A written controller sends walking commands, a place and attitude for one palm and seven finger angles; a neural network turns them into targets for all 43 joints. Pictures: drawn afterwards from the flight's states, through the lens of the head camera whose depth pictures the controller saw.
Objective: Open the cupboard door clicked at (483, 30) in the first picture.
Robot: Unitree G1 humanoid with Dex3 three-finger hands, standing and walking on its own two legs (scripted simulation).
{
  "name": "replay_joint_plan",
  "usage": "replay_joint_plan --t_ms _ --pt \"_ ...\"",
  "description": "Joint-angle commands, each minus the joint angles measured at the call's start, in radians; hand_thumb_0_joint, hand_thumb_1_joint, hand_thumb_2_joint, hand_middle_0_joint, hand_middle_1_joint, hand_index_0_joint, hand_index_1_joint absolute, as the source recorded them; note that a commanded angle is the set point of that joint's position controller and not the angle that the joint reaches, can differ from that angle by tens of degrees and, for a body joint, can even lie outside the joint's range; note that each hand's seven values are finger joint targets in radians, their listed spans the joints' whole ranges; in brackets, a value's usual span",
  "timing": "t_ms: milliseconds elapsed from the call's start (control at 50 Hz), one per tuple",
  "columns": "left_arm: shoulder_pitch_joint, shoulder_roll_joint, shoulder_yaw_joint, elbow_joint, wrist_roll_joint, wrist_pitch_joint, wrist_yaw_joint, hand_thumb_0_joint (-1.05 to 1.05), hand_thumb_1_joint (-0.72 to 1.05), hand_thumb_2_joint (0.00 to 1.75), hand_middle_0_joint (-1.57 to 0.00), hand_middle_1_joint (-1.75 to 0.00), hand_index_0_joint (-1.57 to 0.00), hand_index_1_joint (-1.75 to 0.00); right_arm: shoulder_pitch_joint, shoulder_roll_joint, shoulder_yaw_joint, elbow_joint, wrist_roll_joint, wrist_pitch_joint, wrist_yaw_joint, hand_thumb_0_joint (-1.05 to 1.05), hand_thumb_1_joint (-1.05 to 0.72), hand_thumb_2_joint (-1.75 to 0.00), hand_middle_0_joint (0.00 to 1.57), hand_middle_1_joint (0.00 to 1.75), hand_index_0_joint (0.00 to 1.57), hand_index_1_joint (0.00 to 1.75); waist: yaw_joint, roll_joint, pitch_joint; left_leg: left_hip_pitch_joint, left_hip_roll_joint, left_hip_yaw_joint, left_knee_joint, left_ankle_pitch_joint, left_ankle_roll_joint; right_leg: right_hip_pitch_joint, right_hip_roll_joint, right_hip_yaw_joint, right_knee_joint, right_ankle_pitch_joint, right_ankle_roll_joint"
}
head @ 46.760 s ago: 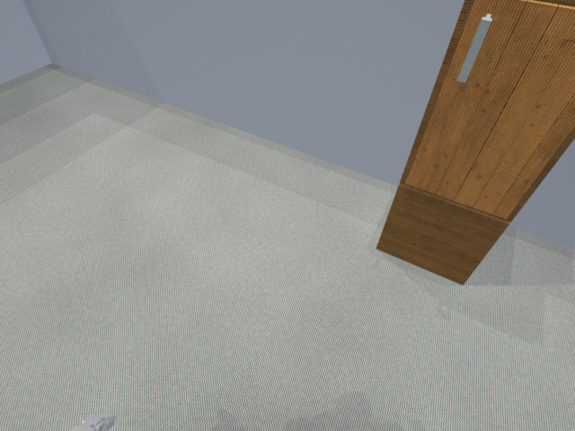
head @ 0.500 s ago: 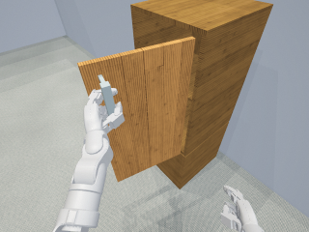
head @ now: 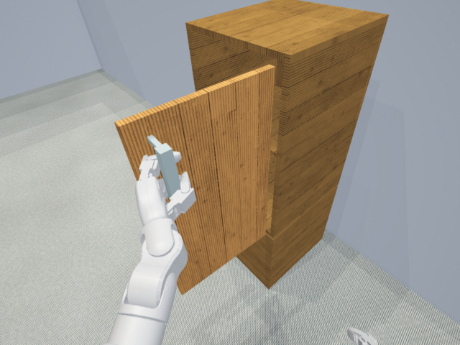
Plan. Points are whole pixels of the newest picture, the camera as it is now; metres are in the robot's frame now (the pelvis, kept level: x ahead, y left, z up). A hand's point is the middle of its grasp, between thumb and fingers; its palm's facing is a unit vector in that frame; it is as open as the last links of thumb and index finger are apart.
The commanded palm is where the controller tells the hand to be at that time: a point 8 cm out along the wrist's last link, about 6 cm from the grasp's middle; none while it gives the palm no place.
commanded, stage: pull the door open along its arc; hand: left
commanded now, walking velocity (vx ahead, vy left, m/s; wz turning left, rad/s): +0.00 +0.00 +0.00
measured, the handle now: (166, 174) +0.37 +0.13 +0.15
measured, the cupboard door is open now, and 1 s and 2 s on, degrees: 87 93 97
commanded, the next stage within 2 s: open thumb and fingers to let go in 0.18 s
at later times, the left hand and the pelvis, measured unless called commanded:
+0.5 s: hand (193, 198) +0.31 +0.07 +0.15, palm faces +0.39 -0.92 -0.02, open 7.0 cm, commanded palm +0.26 +0.09 +0.14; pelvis +0.00 +0.00 +0.00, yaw +2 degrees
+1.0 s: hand (202, 198) +0.31 +0.06 +0.14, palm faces +0.35 -0.94 -0.02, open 14.7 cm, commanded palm +0.26 +0.08 +0.14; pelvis -0.01 +0.01 +0.00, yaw +2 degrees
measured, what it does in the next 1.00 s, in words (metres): stands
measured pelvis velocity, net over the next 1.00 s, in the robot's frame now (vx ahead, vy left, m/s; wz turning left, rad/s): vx -0.01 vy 0.01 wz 0.03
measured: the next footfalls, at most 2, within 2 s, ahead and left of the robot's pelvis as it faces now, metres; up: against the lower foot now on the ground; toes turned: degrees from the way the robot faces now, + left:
none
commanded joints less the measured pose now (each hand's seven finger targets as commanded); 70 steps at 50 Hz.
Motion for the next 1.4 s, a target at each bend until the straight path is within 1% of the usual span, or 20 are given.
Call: replay_joint_plan --t_ms 0,20,60,100,140,260,320,460,560,660,700,820,1060,1180,1200,1220,1240,1280,1320,1380 --pt "-0.062 -0.061 -0.112 -0.417 0.046 -0.057 0.037 0.0 0.9 0.9 -0.4 -1.35 -0.4 -1.35 -0.252 -0.045 -0.016 -0.231 -0.001 -0.062 0.034 0.0 -0.9 -0.9 0.2 0.3 0.2 0.3 0.07 -0.133 -0.16 0.169 -0.032 0.002 0.029 0.261 0.051 -0.021 -0.081 0.046 -0.11 0.514 0.073" --pt "-0.008 -0.06 -0.118 -0.421 0.059 -0.042 0.047 0.0 0.9 0.9 -0.4 -1.35 -0.4 -1.35 -0.254 -0.043 -0.018 -0.228 -0.002 -0.059 0.042 0.0 -0.9 -0.9 0.2 0.3 0.2 0.3 0.076 -0.16 -0.145 0.165 -0.027 -0.001 0.035 0.269 0.049 -0.021 -0.078 0.041 -0.115 0.51 0.07" --pt "0.045 -0.073 -0.147 -0.487 0.084 -0.014 0.071 0.0 0.9 0.9 -0.4 -1.35 -0.4 -1.35 -0.264 -0.04 -0.018 -0.237 -0.006 -0.047 0.056 0.0 -0.9 -0.9 0.2 0.3 0.2 0.3 0.077 -0.138 -0.151 0.165 -0.03 0.002 0.045 0.289 0.048 -0.011 -0.083 0.045 -0.104 0.553 0.066" --pt "0.075 -0.132 -0.21 -0.504 0.101 0.021 0.092 0.0 0.9 0.9 -0.4 -1.35 -0.4 -1.35 -0.279 -0.034 -0.01 -0.237 -0.005 -0.033 0.074 0.0 -0.9 -0.9 0.2 0.3 0.2 0.3 0.069 -0.117 -0.135 0.168 -0.031 -0.002 0.06 0.301 0.045 -0.026 -0.081 0.038 -0.097 0.559 0.058" --pt "0.027 -0.169 -0.235 -0.488 0.085 0.066 0.114 0.0 0.9 0.9 -0.4 -1.35 -0.4 -1.35 -0.312 -0.032 -0.002 -0.228 0.001 -0.024 0.084 0.0 -0.9 -0.9 0.2 0.3 0.2 0.3 0.061 -0.111 -0.106 0.173 -0.029 -0.008 0.068 0.271 0.043 -0.059 -0.081 0.032 -0.116 0.5 0.057" --pt "-0.233 -0.11 -0.152 -0.343 0.063 0.091 0.142 0.0 0.9 0.9 -0.4 -1.35 -0.4 -1.35 -0.342 -0.027 0.014 -0.172 0.002 -0.002 0.06 0.0 -0.9 -0.9 0.2 0.3 0.2 0.3 0.048 -0.153 -0.058 0.159 -0.046 -0.019 0.065 0.213 0.046 -0.114 -0.087 0.052 -0.15 0.379 0.062" --pt "-0.241 -0.12 -0.143 -0.322 0.067 0.093 0.15 0.0 0.69 0.81 -0.38 -1.33 -0.38 -1.33 -0.339 -0.018 0.015 -0.167 -0.003 -0.001 0.056 0.0 -0.9 -0.9 0.2 0.3 0.2 0.3 0.062 -0.16 -0.102 0.162 -0.049 -0.023 0.06 0.225 0.044 -0.084 -0.091 0.05 -0.136 0.419 0.063" --pt "-0.251 -0.219 -0.271 -0.35 0.099 0.07 0.107 0.0 0.2 0.6 -0.35 -1.27 -0.35 -1.27 -0.296 -0.02 0.005 -0.189 0.004 -0.003 0.07 0.0 -0.9 -0.9 0.2 0.3 0.2 0.3 0.03 -0.116 -0.18 0.198 -0.029 -0.035 0.064 0.318 0.043 -0.067 -0.076 0.019 -0.051 0.541 0.05" --pt "-0.322 -0.193 -0.265 -0.334 0.092 0.053 0.091 0.0 -0.15 0.45 -0.32 -1.24 -0.32 -1.24 -0.296 -0.019 0.008 -0.188 0.008 -0.015 0.058 0.0 -0.9 -0.9 0.2 0.3 0.2 0.3 0.022 -0.128 -0.169 0.19 -0.03 -0.042 0.06 0.265 0.046 -0.087 -0.073 0.019 -0.068 0.45 0.049" --pt "-0.341 -0.189 -0.233 -0.262 0.083 0.053 0.116 0.0 -0.5 0.3 -0.3 -1.2 -0.3 -1.2 -0.313 -0.017 0.011 -0.178 0.003 -0.026 0.049 0.0 -0.9 -0.9 0.2 0.3 0.2 0.3 0.038 -0.144 -0.154 0.174 -0.033 -0.039 0.053 0.218 0.046 -0.101 -0.074 0.023 -0.097 0.35 0.048" --pt "-0.364 -0.188 -0.223 -0.248 0.084 0.049 0.129 0.0 -0.5 0.3 -0.3 -1.2 -0.3 -1.2 -0.314 -0.017 0.008 -0.168 0.001 -0.028 0.049 0.0 -0.9 -0.9 0.2 0.3 0.2 0.3 0.039 -0.139 -0.152 0.175 -0.032 -0.036 0.05 0.211 0.044 -0.103 -0.074 0.025 -0.106 0.318 0.046" --pt "-0.369 -0.216 -0.245 -0.218 0.096 0.039 0.143 0.0 -0.5 0.3 -0.25 -0.9 -0.25 -0.9 -0.302 -0.017 0.001 -0.16 -0.001 -0.038 0.058 0.0 -0.9 -0.9 0.2 0.3 0.2 0.3 0.046 -0.13 -0.139 0.172 -0.027 -0.036 0.044 0.208 0.042 -0.111 -0.069 0.019 -0.112 0.28 0.041" --pt "-0.431 -0.183 -0.208 -0.182 0.094 0.022 0.153 0.0 -0.5 0.3 -0.15 -0.3 -0.15 -0.3 -0.307 -0.019 -0.002 -0.148 -0.006 -0.036 0.052 0.0 -0.9 -0.9 0.2 0.3 0.2 0.3 0.042 -0.128 -0.124 0.186 -0.029 -0.03 0.031 0.173 0.043 -0.123 -0.07 0.03 -0.152 0.192 0.038" --pt "-0.472 -0.214 -0.231 -0.142 0.095 0.029 0.156 0.0 -0.5 0.3 -0.15 -0.3 -0.15 -0.3 -0.31 -0.018 0.002 -0.142 -0.006 -0.034 0.054 0.0 -0.9 -0.9 0.2 0.3 0.2 0.3 0.033 -0.14 -0.113 0.183 -0.028 -0.038 0.031 0.152 0.042 -0.15 -0.067 0.021 -0.145 0.163 0.037" --pt "-0.452 -0.142 -0.436 -0.158 0.171 -0.017 -0.067 0.0 -0.5 0.3 -0.15 -0.3 -0.15 -0.3 -0.22 -0.058 0.004 -0.148 -0.008 -0.001 0.061 0.0 -0.9 -0.9 0.2 0.3 0.2 0.3 -0.06 -0.203 -0.054 0.204 -0.04 -0.048 -0.002 0.204 0.064 -0.167 -0.055 0.044 -0.098 0.286 0.038" --pt "-0.509 -0.084 -0.375 -0.207 0.12 -0.064 -0.187 0.0 -0.5 0.3 -0.15 -0.3 -0.15 -0.3 -0.216 -0.055 -0.006 -0.188 0.011 0.014 0.049 0.0 -0.9 -0.9 0.2 0.3 0.2 0.3 -0.033 -0.145 -0.156 0.224 -0.042 -0.037 0.006 0.239 0.071 -0.12 -0.056 0.042 -0.075 0.371 0.032" --pt "-0.531 -0.041 -0.358 -0.217 0.099 -0.101 -0.254 0.0 -0.5 0.3 -0.15 -0.3 -0.15 -0.3 -0.226 -0.05 0.001 -0.204 0.016 0.015 0.031 0.0 -0.9 -0.9 0.2 0.3 0.2 0.3 -0.023 -0.117 -0.195 0.235 -0.048 -0.033 0.012 0.258 0.075 -0.092 -0.059 0.043 -0.059 0.416 0.031" --pt "-0.543 -0.014 -0.359 -0.229 0.057 -0.139 -0.375 0.0 -0.5 0.3 -0.15 -0.3 -0.15 -0.3 -0.223 -0.045 0.017 -0.227 0.024 0.01 0.013 0.0 -0.9 -0.9 0.2 0.3 0.2 0.3 -0.037 -0.069 -0.217 0.269 -0.05 -0.033 0.015 0.249 0.077 -0.097 -0.06 0.034 -0.06 0.419 0.031" --pt "-0.505 -0.04 -0.355 -0.194 -0.009 -0.142 -0.449 0.0 -0.5 0.3 -0.15 -0.3 -0.15 -0.3 -0.229 -0.038 0.03 -0.251 0.042 -0.003 0.001 0.0 -0.9 -0.9 0.2 0.3 0.2 0.3 -0.038 -0.033 -0.182 0.275 -0.044 -0.046 0.005 0.186 0.073 -0.139 -0.051 0.017 -0.079 0.328 0.031" --pt "-0.435 -0.034 -0.251 -0.153 -0.112 -0.113 -0.434 0.0 -0.5 0.3 -0.15 -0.3 -0.15 -0.3 -0.264 -0.04 0.041 -0.257 0.05 -0.028 -0.008 0.0 -0.9 -0.9 0.2 0.3 0.2 0.3 -0.003 -0.12 -0.128 0.227 -0.035 -0.065 -0.03 0.074 0.059 -0.149 -0.035 -0.004 -0.119 0.171 0.039"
